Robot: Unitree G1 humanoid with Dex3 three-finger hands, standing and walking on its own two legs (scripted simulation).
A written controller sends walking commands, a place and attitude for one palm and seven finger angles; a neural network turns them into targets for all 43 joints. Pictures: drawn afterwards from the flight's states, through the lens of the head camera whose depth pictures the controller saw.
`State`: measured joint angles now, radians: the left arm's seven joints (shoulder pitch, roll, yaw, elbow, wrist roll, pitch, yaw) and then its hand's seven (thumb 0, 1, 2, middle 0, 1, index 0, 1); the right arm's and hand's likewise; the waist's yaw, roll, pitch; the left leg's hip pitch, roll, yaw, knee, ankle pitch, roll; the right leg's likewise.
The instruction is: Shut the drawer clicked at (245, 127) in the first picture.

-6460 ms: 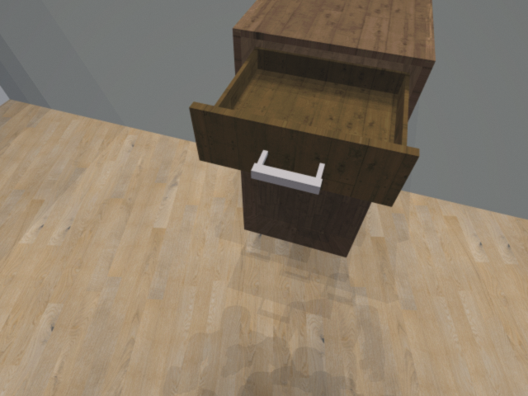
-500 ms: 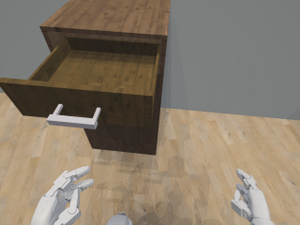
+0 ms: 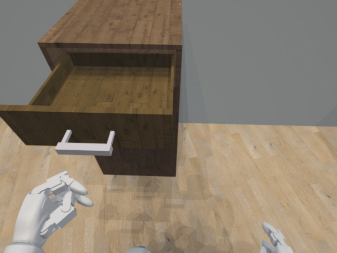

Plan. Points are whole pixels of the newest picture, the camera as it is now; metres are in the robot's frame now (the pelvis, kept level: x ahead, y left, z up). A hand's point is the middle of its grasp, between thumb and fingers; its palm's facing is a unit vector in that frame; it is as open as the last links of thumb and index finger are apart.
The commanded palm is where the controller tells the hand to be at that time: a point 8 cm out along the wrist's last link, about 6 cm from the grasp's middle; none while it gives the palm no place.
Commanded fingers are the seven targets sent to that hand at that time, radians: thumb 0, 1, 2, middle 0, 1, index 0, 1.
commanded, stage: raise the hand and make a fist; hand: left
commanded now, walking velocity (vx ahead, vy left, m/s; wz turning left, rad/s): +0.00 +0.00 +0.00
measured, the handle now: (87, 141) +0.36 +0.23 +0.07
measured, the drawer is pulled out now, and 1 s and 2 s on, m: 0.29 0.29 0.29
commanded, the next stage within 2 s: bring the fist close to the handle in 0.98 s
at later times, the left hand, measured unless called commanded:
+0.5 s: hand (64, 205) +0.18 +0.18 +0.15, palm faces +0.01 -0.99 -0.11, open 3.3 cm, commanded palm +0.14 +0.24 +0.16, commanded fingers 0.00 0.90 0.90 -1.40 -1.60 -1.40 -1.60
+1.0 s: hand (61, 195) +0.18 +0.18 +0.17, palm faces +0.09 -0.98 -0.15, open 3.3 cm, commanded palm +0.14 +0.24 +0.17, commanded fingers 0.00 0.90 0.90 -1.40 -1.60 -1.40 -1.60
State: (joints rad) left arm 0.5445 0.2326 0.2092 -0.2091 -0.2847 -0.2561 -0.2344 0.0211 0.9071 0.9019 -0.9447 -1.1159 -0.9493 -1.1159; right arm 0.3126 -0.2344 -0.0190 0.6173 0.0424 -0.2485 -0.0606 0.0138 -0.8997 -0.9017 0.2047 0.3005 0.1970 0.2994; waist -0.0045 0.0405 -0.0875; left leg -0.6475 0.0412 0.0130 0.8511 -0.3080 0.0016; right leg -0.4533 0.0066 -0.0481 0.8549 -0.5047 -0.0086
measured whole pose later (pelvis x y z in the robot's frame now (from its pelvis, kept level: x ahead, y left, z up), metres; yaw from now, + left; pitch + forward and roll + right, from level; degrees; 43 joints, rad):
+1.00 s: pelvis +0.01 -0.03 +0.02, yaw +1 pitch -1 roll +0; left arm 0.51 0.30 0.31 -0.35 -0.34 -0.05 -0.29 0.02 0.90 0.90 -1.40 -1.60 -1.40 -1.60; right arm 0.27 -0.27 0.03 0.64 0.08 -0.36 -0.10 0.01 -0.90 -0.90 0.20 0.30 0.20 0.30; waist 0.04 0.08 -0.09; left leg -0.40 0.05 -0.02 0.66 -0.25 -0.04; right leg -0.20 0.03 -0.08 0.65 -0.45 -0.05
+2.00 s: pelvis +0.00 +0.00 +0.00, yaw +1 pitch +6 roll -1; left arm 0.24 0.23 0.18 0.03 -0.26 -0.25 -0.24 0.02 0.90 0.90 -1.40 -1.60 -1.40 -1.60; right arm 0.24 -0.25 0.03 0.62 0.03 -0.24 -0.06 0.01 -0.90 -0.90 0.21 0.30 0.20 0.30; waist -0.02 0.04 -0.06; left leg -0.64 0.03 0.01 0.81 -0.29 0.01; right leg -0.44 -0.01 -0.05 0.82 -0.49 0.00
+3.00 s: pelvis +0.01 -0.02 +0.00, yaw +1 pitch +8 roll +0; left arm 0.05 0.29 0.26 0.28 -0.30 -0.30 -0.34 0.00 0.86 0.94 -1.40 -1.60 -1.40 -1.60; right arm 0.24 -0.28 0.01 0.63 0.04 -0.15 -0.07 0.01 -0.90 -0.90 0.20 0.30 0.20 0.30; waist -0.01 0.05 -0.08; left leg -0.69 0.04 -0.01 0.85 -0.31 -0.02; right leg -0.50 0.01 -0.07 0.87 -0.52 -0.03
